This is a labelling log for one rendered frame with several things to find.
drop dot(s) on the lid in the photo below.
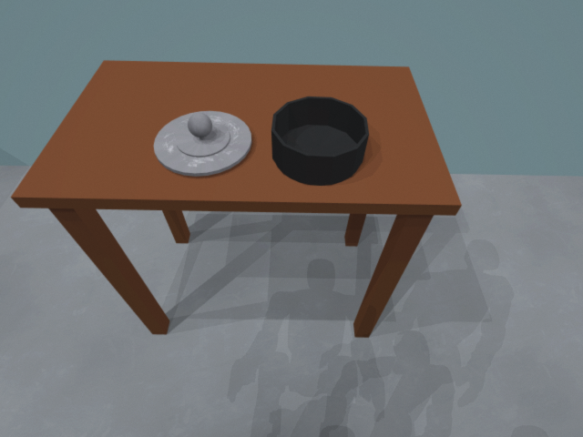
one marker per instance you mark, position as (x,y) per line
(224,147)

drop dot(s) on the knob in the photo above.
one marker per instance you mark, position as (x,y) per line
(199,125)

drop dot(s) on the pot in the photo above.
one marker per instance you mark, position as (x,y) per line
(318,140)

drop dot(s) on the table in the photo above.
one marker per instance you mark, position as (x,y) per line
(102,157)

